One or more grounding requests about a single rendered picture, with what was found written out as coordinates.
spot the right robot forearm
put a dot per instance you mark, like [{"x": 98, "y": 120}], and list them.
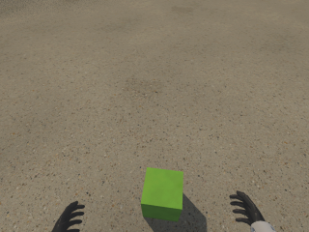
[{"x": 261, "y": 226}]

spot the right robot hand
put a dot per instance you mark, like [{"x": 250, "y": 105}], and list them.
[{"x": 251, "y": 211}]

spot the carton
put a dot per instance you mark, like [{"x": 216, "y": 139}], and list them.
[{"x": 162, "y": 196}]

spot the left robot hand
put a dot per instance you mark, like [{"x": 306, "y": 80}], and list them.
[{"x": 64, "y": 221}]

